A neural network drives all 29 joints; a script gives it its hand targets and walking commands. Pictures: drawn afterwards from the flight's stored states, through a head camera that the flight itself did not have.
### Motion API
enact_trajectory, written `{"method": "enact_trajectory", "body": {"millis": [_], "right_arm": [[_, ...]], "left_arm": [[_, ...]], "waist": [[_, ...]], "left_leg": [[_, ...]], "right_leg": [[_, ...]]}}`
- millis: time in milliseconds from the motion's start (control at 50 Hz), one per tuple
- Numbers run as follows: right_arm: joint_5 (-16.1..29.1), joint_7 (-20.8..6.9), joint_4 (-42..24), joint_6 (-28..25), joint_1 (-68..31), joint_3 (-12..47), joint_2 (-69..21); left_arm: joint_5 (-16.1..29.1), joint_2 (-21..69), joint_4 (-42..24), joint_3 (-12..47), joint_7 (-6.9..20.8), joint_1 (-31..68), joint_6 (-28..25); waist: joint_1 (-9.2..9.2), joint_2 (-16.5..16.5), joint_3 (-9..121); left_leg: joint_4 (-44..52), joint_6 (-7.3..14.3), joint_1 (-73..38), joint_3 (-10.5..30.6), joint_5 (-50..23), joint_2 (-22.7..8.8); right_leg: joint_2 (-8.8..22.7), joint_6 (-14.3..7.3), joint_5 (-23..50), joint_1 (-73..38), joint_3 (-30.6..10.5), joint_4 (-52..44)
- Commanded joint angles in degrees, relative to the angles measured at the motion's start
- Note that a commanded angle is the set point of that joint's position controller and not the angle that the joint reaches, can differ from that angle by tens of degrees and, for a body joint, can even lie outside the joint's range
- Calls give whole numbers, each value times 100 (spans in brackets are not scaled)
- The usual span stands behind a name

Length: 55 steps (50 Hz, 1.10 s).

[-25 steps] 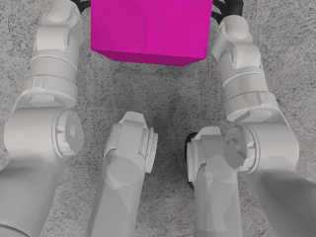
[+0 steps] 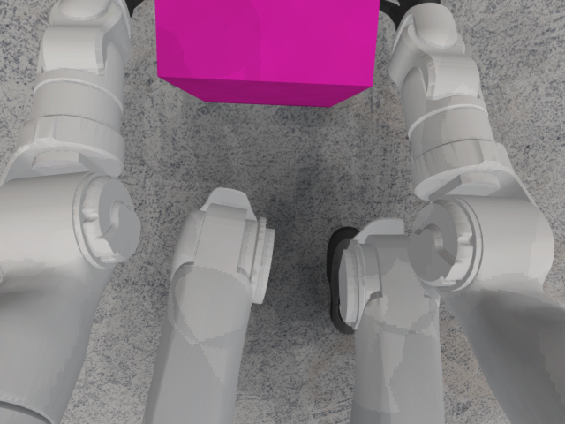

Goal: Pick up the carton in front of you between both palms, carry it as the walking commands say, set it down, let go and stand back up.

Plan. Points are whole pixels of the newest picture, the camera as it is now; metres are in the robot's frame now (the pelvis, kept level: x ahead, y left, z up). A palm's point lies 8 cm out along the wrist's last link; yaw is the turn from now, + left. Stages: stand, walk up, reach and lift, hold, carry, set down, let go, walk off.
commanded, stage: set down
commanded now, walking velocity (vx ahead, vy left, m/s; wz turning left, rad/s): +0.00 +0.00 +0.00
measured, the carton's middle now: (269, 14) +0.54 +0.11 -0.25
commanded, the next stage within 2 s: let go in 1.62 s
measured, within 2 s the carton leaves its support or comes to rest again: neither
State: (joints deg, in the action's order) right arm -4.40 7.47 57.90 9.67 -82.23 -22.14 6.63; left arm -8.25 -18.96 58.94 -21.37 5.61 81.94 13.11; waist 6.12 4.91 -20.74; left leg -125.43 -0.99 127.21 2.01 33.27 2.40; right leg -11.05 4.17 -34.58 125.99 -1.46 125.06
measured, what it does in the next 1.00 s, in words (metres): rises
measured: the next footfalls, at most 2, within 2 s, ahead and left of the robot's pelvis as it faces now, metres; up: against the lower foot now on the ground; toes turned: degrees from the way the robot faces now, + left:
none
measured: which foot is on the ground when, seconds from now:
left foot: down 0.00-1.00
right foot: down 0.00-1.00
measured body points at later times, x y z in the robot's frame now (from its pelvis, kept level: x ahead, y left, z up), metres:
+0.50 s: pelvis +0.00 +0.00 -0.01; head +0.37 +0.06 +0.22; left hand +0.51 +0.30 -0.21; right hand +0.56 -0.08 -0.20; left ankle +0.11 +0.12 -0.34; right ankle +0.11 -0.11 -0.34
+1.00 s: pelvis +0.00 +0.01 +0.07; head +0.34 +0.07 +0.36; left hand +0.53 +0.31 -0.05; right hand +0.58 -0.07 -0.05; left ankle +0.11 +0.12 -0.34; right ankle +0.11 -0.11 -0.34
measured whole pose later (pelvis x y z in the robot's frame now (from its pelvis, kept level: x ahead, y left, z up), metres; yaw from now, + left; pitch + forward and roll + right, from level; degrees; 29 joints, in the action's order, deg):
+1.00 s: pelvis +0.00 +0.01 +0.07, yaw +2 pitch +42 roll -4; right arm 2.7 10.4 53.3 10.3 -75.5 -14.7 11.3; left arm 5.8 -25.0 59.0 -12.5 1.2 76.2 8.3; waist 4.0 2.7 -7.0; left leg -110.5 0.8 122.8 1.7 29.8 2.6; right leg -5.0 2.6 -33.3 119.5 -0.2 110.3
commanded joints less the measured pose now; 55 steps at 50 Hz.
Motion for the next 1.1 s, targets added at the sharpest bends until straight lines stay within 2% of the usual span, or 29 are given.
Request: {"method": "enact_trajectory", "body": {"millis": [0, 140, 220, 260, 280, 320, 360, 400, 500, 600, 720, 820, 880, 980, 1080], "right_arm": [[128, -1117, 90, 59, -2591, 1283, -3749], [-46, -1116, 318, 86, -2280, 1050, -3312], [-49, -1014, 190, 7, -2159, 1025, -2838], [-55, -798, 106, -86, -1851, 903, -1853], [-115, -548, 86, -180, -1535, 670, -761], [113, -97, 87, -357, -1273, 637, 842], [557, 111, 47, -480, -1447, 856, 1180], [898, 140, -112, -539, -1656, 1108, 1305], [1527, 140, -496, -605, -1686, 1706, 1267], [1598, 272, -901, -501, -1392, 1709, 1378], [1333, 476, -1668, -180, -1189, 1388, 1326], [959, 426, -1210, 35, -741, 966, 1100], [743, 333, -993, -12, -610, 740, 1039], [643, 268, -1035, -40, -522, 658, 990], [687, 266, -1455, 52, -415, 759, 936]], "left_arm": [[260, 3770, 1, 1181, 1091, 2359, -79], [113, 3288, 217, 929, 1013, 2161, -82], [114, 2845, 287, 839, 904, 2032, -197], [122, 1849, 335, 559, 669, 1726, -335], [80, 677, 397, 190, 388, 1426, -472], [278, -1038, 552, 89, -166, 1142, -807], [792, -1555, 477, 330, -502, 1510, -1074], [1162, -1787, 377, 581, -607, 1830, -1218], [1873, -1806, 279, 1149, -539, 1792, -1287], [2120, -1913, 5, 1257, -495, 1498, -1126], [1942, -1904, -817, 1105, -583, 1313, -763], [1591, -1578, -671, 903, -532, 1006, -539], [1462, -1348, -552, 870, -467, 887, -572], [1331, -1302, -595, 756, -426, 768, -577], [1273, -1407, -926, 608, -376, 593, -463]], "waist": [[298, 76, 4436], [256, 81, 4091], [282, 62, 4151], [315, 35, 4286], [326, 19, 4373], [322, -95, 4729], [308, -180, 5214], [357, -237, 5670], [372, -231, 6569], [259, -300, 7505], [105, -604, 8566], [11, -764, 7401], [-88, -774, 7109], [-64, -727, 7398], [10, -658, 8087]], "left_leg": [[1133, 311, -2059, -190, -1223, 210], [1135, 321, -1998, -151, -1039, 198], [1078, 276, -2141, -147, -1112, 132], [1047, 211, -2315, -185, -1191, 61], [1054, 146, -2451, -214, -1228, 11], [1046, 54, -2825, -218, -1430, -66], [930, 22, -3001, -122, -1879, -133], [834, 45, -3134, -72, -2288, -205], [783, 104, -3586, -47, -2825, -286], [907, 97, -4302, -98, -2875, -248], [1452, 70, -5182, -274, -2718, -84], [2066, 5, -4509, -282, -2099, -62], [2315, -41, -4328, -248, -2037, -64], [2739, -65, -4516, -293, -2186, -12], [3188, -66, -5061, -363, -2537, 52]], "right_leg": [[-41, -352, 652, -1472, 464, -881], [8, -331, 498, -1474, 458, -852], [64, -267, 580, -1674, 466, -786], [138, -197, 661, -1903, 473, -765], [198, -139, 702, -2053, 494, -776], [304, -61, 850, -2304, 522, -740], [388, -54, 1235, -2364, 468, -621], [469, -71, 1590, -2459, 412, -493], [541, -84, 1985, -2804, 446, -373], [511, -103, 1825, -3067, 589, -527], [372, -213, 1488, -3290, 721, -1113], [391, -251, 956, -2659, 683, -1697], [426, -234, 939, -2483, 675, -1972], [426, -210, 1059, -2718, 686, -2434], [373, -185, 1303, -3295, 703, -2925]]}}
